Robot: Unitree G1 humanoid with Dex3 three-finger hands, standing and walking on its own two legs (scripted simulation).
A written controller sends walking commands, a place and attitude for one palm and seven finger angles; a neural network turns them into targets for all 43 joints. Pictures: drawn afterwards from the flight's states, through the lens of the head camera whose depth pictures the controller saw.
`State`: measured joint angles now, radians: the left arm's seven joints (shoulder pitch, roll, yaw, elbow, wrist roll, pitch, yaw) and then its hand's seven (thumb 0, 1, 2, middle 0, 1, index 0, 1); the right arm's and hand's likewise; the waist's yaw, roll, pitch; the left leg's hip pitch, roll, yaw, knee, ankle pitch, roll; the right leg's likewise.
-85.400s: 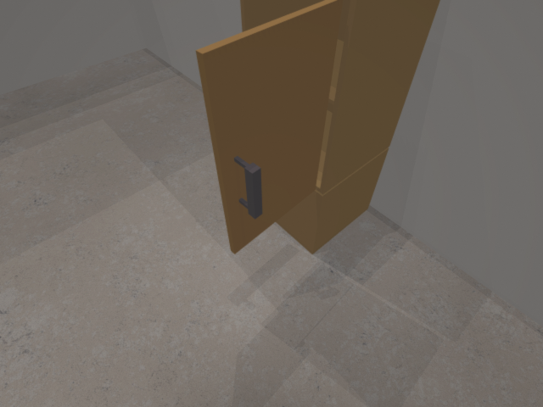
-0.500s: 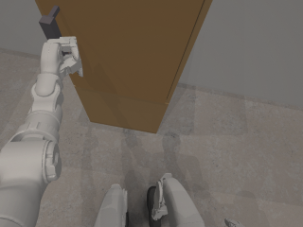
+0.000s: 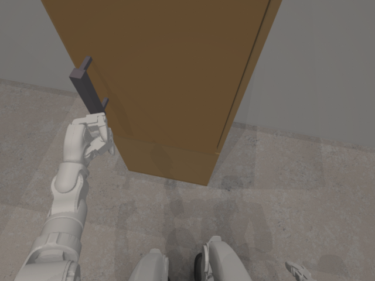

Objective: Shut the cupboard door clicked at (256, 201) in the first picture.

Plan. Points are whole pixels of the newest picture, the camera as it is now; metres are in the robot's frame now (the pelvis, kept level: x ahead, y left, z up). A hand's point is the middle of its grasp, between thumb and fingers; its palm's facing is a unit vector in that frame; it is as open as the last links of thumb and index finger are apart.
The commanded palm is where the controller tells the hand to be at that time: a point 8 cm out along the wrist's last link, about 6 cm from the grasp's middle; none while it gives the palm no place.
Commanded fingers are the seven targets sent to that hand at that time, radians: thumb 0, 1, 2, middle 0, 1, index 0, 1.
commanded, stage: pull the fist back off the door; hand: left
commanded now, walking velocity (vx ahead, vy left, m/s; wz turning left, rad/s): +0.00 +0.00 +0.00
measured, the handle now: (93, 90) +0.53 +0.22 +0.02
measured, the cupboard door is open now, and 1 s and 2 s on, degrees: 0 0 0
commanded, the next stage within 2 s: draw the hand back to the body in 0.06 s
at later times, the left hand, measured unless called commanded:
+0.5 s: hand (88, 152) +0.34 +0.18 +0.09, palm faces -0.03 -1.00 -0.05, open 3.1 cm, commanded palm +0.31 +0.23 +0.10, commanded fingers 0.00 0.90 0.90 -1.30 -1.50 -1.30 -1.50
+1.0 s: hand (8, 175) +0.27 +0.23 +0.18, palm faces +0.30 -0.90 -0.32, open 3.5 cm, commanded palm +0.22 +0.27 +0.20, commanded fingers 0.00 0.90 0.90 -0.69 -0.84 -0.69 -0.84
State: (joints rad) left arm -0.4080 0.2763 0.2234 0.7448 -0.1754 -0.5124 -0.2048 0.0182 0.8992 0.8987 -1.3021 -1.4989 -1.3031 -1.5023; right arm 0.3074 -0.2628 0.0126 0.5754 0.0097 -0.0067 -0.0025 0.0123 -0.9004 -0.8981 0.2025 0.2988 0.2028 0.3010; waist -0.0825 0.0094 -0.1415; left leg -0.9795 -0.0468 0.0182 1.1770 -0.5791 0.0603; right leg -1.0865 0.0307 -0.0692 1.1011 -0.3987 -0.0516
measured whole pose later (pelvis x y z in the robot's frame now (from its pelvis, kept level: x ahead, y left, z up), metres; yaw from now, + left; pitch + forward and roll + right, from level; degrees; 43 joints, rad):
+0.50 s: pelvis +0.02 +0.00 +0.03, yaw +1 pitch +15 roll -1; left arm -0.09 0.26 0.16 0.34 -0.23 -0.35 -0.22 0.02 0.90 0.90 -1.30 -1.50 -1.30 -1.50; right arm 0.28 -0.23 0.05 0.51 0.04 0.01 -0.04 0.01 -0.90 -0.90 0.20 0.30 0.20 0.30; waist -0.02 0.03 -0.12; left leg -0.73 -0.05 0.00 1.01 -0.54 0.05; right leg -0.84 0.03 -0.07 0.95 -0.38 -0.05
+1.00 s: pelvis +0.03 +0.00 +0.08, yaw +2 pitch +1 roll -1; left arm 0.28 0.31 0.14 -0.11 -0.06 -0.06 0.09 0.02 0.90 0.90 -0.96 -1.12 -0.96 -1.12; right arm 0.21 -0.23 0.05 0.56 0.03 -0.06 -0.11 0.02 -0.90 -0.90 0.20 0.30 0.20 0.30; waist 0.04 0.06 -0.03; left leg -0.21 -0.06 -0.02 0.59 -0.39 0.05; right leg -0.32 0.03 -0.07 0.57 -0.26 -0.05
